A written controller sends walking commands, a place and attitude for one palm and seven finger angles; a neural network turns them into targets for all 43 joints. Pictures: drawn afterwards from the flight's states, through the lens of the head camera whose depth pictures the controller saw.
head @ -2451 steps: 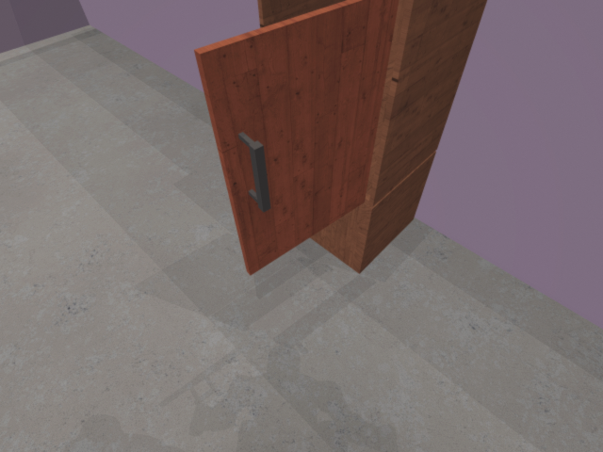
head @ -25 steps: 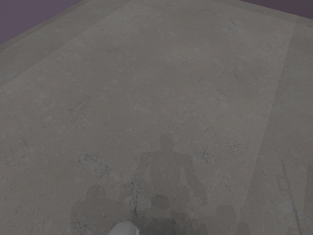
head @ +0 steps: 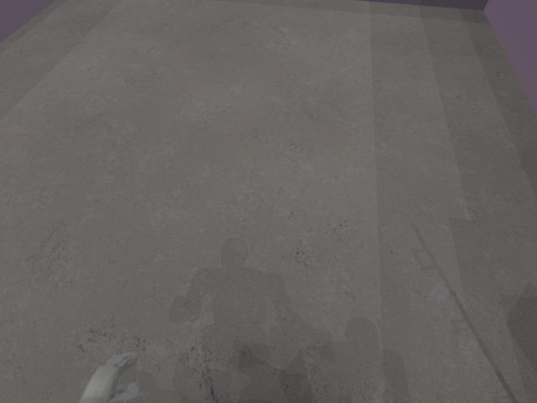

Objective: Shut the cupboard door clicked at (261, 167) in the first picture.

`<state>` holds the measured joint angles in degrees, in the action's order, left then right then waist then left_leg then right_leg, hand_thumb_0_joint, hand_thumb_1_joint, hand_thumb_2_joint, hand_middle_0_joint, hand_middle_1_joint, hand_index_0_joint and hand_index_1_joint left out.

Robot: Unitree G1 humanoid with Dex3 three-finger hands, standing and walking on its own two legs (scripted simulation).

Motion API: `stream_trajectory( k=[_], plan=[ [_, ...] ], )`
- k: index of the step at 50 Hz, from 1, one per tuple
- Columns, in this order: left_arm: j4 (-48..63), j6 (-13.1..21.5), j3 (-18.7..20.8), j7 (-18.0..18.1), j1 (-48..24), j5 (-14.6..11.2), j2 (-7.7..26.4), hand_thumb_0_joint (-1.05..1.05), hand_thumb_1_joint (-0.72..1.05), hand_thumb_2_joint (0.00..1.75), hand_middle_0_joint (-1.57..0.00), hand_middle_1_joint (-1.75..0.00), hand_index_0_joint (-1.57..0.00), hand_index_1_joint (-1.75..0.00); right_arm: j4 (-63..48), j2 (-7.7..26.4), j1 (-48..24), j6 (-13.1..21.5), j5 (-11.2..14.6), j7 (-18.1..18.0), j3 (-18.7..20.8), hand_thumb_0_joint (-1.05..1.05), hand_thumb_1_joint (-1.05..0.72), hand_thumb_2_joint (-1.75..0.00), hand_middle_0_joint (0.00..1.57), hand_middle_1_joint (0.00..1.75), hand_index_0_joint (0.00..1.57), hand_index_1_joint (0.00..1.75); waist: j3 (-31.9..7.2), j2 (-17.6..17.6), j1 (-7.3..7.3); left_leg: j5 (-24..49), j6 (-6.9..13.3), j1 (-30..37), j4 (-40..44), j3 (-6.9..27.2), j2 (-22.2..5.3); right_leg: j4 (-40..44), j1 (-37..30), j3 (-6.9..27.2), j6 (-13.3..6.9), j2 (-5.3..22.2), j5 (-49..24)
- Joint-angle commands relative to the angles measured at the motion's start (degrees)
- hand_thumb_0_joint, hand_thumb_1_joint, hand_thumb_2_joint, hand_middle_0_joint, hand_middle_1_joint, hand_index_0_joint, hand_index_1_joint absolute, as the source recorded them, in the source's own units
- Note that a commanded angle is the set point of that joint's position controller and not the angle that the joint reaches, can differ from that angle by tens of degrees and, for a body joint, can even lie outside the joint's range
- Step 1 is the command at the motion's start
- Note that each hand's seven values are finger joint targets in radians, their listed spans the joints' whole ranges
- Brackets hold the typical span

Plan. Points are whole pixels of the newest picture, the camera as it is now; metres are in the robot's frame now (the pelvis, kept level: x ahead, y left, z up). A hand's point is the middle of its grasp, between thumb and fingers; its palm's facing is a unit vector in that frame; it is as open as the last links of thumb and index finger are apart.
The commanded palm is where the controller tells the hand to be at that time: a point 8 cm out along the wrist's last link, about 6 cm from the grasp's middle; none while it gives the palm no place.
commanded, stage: turn to face it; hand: left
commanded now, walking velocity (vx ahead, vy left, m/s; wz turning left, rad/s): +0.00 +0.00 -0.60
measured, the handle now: out of the picture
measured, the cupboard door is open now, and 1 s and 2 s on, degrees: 22 22 22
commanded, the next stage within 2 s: none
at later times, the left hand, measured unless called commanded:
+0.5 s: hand (156, 374) +0.18 +0.20 -0.15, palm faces -0.27 -0.94 -0.19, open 7.4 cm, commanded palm none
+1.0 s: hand (198, 354) +0.21 +0.14 -0.16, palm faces -0.52 -0.83 -0.21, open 7.4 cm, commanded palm none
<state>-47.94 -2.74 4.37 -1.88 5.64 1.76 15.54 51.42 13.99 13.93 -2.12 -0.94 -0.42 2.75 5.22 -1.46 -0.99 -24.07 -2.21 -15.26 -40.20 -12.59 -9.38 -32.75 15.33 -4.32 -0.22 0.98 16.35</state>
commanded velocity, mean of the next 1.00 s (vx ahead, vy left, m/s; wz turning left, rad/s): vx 0.00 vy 0.00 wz -0.60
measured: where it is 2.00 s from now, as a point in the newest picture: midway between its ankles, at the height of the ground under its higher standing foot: outside the picture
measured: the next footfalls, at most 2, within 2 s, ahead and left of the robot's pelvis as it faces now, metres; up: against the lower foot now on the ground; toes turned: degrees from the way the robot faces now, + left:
left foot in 0.30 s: +0.09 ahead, +0.14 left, +0.00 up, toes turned -6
right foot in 0.66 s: +0.01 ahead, -0.11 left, +0.00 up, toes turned -29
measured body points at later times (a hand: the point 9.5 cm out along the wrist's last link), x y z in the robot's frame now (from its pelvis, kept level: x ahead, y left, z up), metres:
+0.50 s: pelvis +0.02 +0.03 +0.02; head +0.08 +0.04 +0.46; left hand +0.19 +0.25 -0.14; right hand +0.02 -0.23 -0.11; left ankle +0.05 +0.14 -0.72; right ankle -0.03 -0.09 -0.66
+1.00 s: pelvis +0.04 +0.02 +0.01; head +0.08 +0.01 +0.45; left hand +0.24 +0.18 -0.14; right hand -0.02 -0.26 -0.12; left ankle +0.12 +0.12 -0.71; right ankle -0.02 -0.09 -0.72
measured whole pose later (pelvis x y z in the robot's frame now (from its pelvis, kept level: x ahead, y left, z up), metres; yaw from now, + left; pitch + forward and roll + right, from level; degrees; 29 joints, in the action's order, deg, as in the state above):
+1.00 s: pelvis +0.04 +0.02 +0.01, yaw -34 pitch +1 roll +0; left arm -50.7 -3.4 3.6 -0.5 10.8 1.7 12.6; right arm 49.4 13.4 9.2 -2.5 -0.2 -0.8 2.4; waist 4.4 1.5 0.4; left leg -21.0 -4.4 -21.2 -40.1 -1.7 -2.5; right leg -32.0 17.7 4.5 -0.2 -2.3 15.5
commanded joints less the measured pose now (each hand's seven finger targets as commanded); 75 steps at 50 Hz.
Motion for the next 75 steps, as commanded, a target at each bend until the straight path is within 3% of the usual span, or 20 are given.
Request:
stream_trajectory(
  k=[1, 5, 13, 15, 21, 28, 31, 33, 36, 40, 49, 51, 52, 56, 65, 68, 69, 70, 71, 75],
  plan=[
    [0.6, 1.6, 3.1, 2.5, 11.5, -0.5, 13.4, 0.0, 0.9, 0.9, -0.2, -0.3, -0.2, -0.3, -8.4, 5.2, -5.9, 0.4, 0.4, -1.4, 1.1, 0.0, -0.9, -0.9, 0.2, 0.3, 0.2, 0.3, -9.3, 15.3, 5.25, -11.9, -1.7, -23.0, -28.0, 12.3, 3.8, 10.7, -16.9, 26.8, -14.2, 20.5, -38.6],
    [3.6, 1.3, 2.0, 2.8, 2.2, -0.3, 9.3, 0.0, 0.9, 0.9, -0.2, -0.3, -0.2, -0.3, -5.9, 5.5, -3.3, 0.4, 0.2, -0.8, 1.0, 0.0, -0.9, -0.9, 0.2, 0.3, 0.2, 0.3, -8.7, 9.9, 0.85, -2.9, -2.7, -15.1, -21.0, 11.9, 3.4, 9.2, -8.0, 17.0, -10.7, 13.1, -30.5],
    [3.5, 0.3, 2.4, 1.7, 0.2, -0.8, 8.6, 0.0, 0.9, 0.9, -0.2, -0.3, -0.2, -0.3, -4.6, 5.9, 4.4, 1.9, 0.5, -1.3, 1.1, 0.0, -0.9, -0.9, 0.2, 0.3, 0.2, 0.3, -9.4, 8.6, -2.22, 11.2, -1.4, 5.1, 13.6, 10.2, 6.9, 2.8, 3.3, 19.6, -4.6, 6.6, -17.2],
    [5.4, 0.0, 1.2, 0.9, 2.8, -1.5, 2.8, 0.0, 0.9, 0.9, -0.2, -0.3, -0.2, -0.3, -5.3, 15.1, 6.3, 2.5, -0.8, -1.7, 2.7, 0.0, -0.9, -0.9, 0.2, 0.3, 0.2, 0.3, -10.7, -17.4, -2.07, 21.2, 9.1, 13.0, 23.5, 32.8, -16.4, -18.4, 17.4, 5.9, 1.8, -4.7, 17.9],
    [3.2, -0.5, 1.3, -0.7, 0.0, -0.8, 2.3, 0.0, 0.9, 0.9, -0.2, -0.3, -0.2, -0.3, -5.6, 9.7, 1.0, 2.4, -1.0, -2.3, 1.4, 0.0, -0.9, -0.9, 0.2, 0.3, 0.2, 0.3, -7.3, -8.6, -0.47, 39.6, 9.7, 11.5, 17.8, 13.6, -10.2, -28.8, 16.4, 3.1, 3.5, 0.8, 12.1],
    [3.6, -0.2, 0.9, -0.7, -1.0, -0.7, 1.4, 0.0, 0.9, 0.9, -0.2, -0.3, -0.2, -0.3, -3.8, 11.0, 2.1, 1.7, -0.9, -1.5, 2.6, 0.0, -0.9, -0.9, 0.2, 0.3, 0.2, 0.3, -7.7, -11.7, -1.42, 36.1, 8.9, 10.1, 15.3, 8.5, -12.2, -11.1, 6.9, -1.0, 2.0, -0.5, 9.2],
    [1.8, 0.3, 1.3, -0.4, 4.9, -0.5, 3.4, 0.0, 0.9, 0.9, -0.2, -0.3, -0.2, -0.3, -4.1, 11.3, -0.1, 1.3, -0.4, -1.0, 2.9, 0.0, -0.9, -0.9, 0.2, 0.3, 0.2, 0.3, -8.4, -7.4, 2.27, 26.9, 4.4, 3.1, 6.6, 4.7, -10.1, 4.8, -5.9, -1.7, 0.3, -1.0, -4.4],
    [-0.3, 1.6, 3.1, 1.0, 12.0, 0.0, 13.4, 0.0, 0.9, 0.9, -0.2, -0.3, -0.2, -0.3, -7.8, 4.4, -3.5, 1.1, 0.3, -0.4, 1.5, 0.0, -0.9, -0.9, 0.2, 0.3, 0.2, 0.3, -8.6, 19.8, 5.88, -13.0, -2.0, -19.9, -18.0, 1.1, 3.8, 13.3, -18.5, 26.2, -8.9, 19.8, -29.8],
    [1.2, 1.2, 2.5, 2.5, 6.6, -0.7, 10.6, 0.0, 0.9, 0.9, -0.2, -0.3, -0.2, -0.3, -7.2, 6.6, -5.8, -0.1, 0.2, -1.3, 1.6, 0.0, -0.9, -0.9, 0.2, 0.3, 0.2, 0.3, -5.6, 16.8, 3.51, -6.2, -1.8, -22.9, -29.8, 13.9, 2.5, 14.6, -9.5, 25.6, -12.2, 17.4, -20.4],
    [3.0, 1.5, 1.7, 2.4, 2.0, -0.3, 8.5, 0.0, 0.9, 0.9, -0.2, -0.3, -0.2, -0.3, -5.0, 5.3, -2.5, -0.1, -0.1, -0.5, 1.3, 0.0, -0.9, -0.9, 0.2, 0.3, 0.2, 0.3, -8.1, 9.1, 0.48, 1.0, -2.8, -14.6, -21.8, 11.6, 3.6, 12.6, -4.8, 17.1, -9.8, 11.6, -18.8],
    [2.3, 0.7, 2.6, 1.9, 1.5, -0.5, 8.6, 0.0, 0.9, 0.9, -0.2, -0.3, -0.2, -0.3, -4.8, 4.7, 2.2, 1.5, 0.7, -1.3, 1.1, 0.0, -0.9, -0.9, 0.2, 0.3, 0.2, 0.3, -9.3, 9.1, -1.66, 9.0, -1.5, 2.6, 11.8, 11.2, 7.2, 5.5, 1.8, 23.1, -6.4, 8.3, -17.5],
    [4.3, 0.1, 1.4, 1.1, 3.6, -1.5, 2.6, 0.0, 0.9, 0.9, -0.2, -0.3, -0.2, -0.3, -5.1, 13.9, 4.6, 2.4, -0.7, -1.8, 2.4, 0.0, -0.9, -0.9, 0.2, 0.3, 0.2, 0.3, -9.7, -17.8, -1.56, 15.5, 6.4, 13.6, 24.7, 31.6, -13.3, -12.7, 17.8, 9.4, 0.7, -5.2, 12.4],
    [4.5, 0.2, 1.5, 0.8, 3.1, -0.8, 4.5, 0.0, 0.9, 0.9, -0.2, -0.3, -0.2, -0.3, -6.0, 14.4, 4.4, 2.0, -0.8, -1.8, 2.3, 0.0, -0.9, -0.9, 0.2, 0.3, 0.2, 0.3, -8.8, -14.5, -2.11, 14.8, 11.5, 8.2, 25.3, 34.4, -19.3, -24.4, 16.9, 7.1, 1.3, -3.1, 19.7],
    [2.2, -0.4, 2.1, -0.5, 2.8, -0.5, 3.8, 0.0, 0.9, 0.9, -0.2, -0.3, -0.2, -0.3, -7.4, 9.7, -2.4, 2.3, -1.0, -2.2, 1.0, 0.0, -0.9, -0.9, 0.2, 0.3, 0.2, 0.3, -5.5, -8.1, 1.11, 28.2, 9.5, 6.0, 21.4, 18.1, -10.4, -34.5, 17.4, 5.5, 3.4, 0.2, 10.8],
    [3.0, -0.3, 1.0, -0.8, -0.6, -0.6, 1.5, 0.0, 0.9, 0.9, -0.2, -0.3, -0.2, -0.3, -4.2, 11.0, 1.8, 1.6, -1.0, -1.4, 2.6, 0.0, -0.9, -0.9, 0.2, 0.3, 0.2, 0.3, -7.1, -11.8, -1.5, 32.6, 8.9, 8.8, 16.3, 8.7, -11.6, -12.8, 8.1, -1.1, 2.6, -0.5, 9.7],
    [1.5, 0.5, 1.2, -0.5, 5.0, -0.6, 3.1, 0.0, 0.9, 0.9, -0.2, -0.3, -0.2, -0.3, -4.3, 11.8, -0.6, 1.3, -0.5, -0.9, 3.1, 0.0, -0.9, -0.9, 0.2, 0.3, 0.2, 0.3, -9.1, -9.2, 1.89, 27.2, 4.7, 4.5, 7.5, 4.7, -9.9, 3.8, -3.7, -2.4, 0.9, -1.6, -2.9],
    [0.3, 1.0, 1.8, -0.1, 8.8, -0.3, 6.8, 0.0, 0.9, 0.9, -0.2, -0.3, -0.2, -0.3, -4.8, 10.2, -0.4, 1.2, 0.0, -0.5, 2.9, 0.0, -0.9, -0.9, 0.2, 0.3, 0.2, 0.3, -10.8, -1.4, 3.51, 19.8, 1.6, -2.3, -0.7, 2.9, -6.8, 10.0, -12.9, 3.7, -1.1, 3.0, -10.1],
    [-0.6, 1.8, 3.0, 0.8, 11.7, 0.1, 12.9, 0.0, 0.9, 0.9, -0.2, -0.3, -0.2, -0.3, -7.6, 5.1, -2.9, 1.1, 0.3, -0.3, 1.7, 0.0, -0.9, -0.9, 0.2, 0.3, 0.2, 0.3, -9.6, 17.7, 5.4, -9.9, -2.0, -18.6, -13.6, -0.1, 2.2, 13.3, -20.4, 23.8, -7.5, 18.0, -26.4],
    [-1.3, 1.6, 2.8, 1.4, 14.1, -0.9, 14.7, 0.0, 0.9, 0.9, -0.2, -0.3, -0.2, -0.3, -8.9, 6.2, -5.7, 0.4, 0.2, -0.7, 1.2, 0.0, -0.9, -0.9, 0.2, 0.3, 0.2, 0.3, -9.2, 15.4, 6.85, -14.1, -1.9, -20.4, -22.9, 8.3, 3.7, 12.8, -14.7, 27.5, -12.4, 22.6, -33.1],
    [1.4, 1.6, 1.8, 2.6, 4.1, -0.8, 8.8, 0.0, 0.9, 0.9, -0.2, -0.3, -0.2, -0.3, -5.8, 6.5, -4.6, 0.5, 0.1, -0.9, 1.2, 0.0, -0.9, -0.9, 0.2, 0.3, 0.2, 0.3, -8.6, 11.2, 1.34, -1.5, -3.0, -20.2, -26.0, 12.7, 2.2, 10.2, -11.3, 18.2, -10.6, 13.3, -31.5]
  ],
)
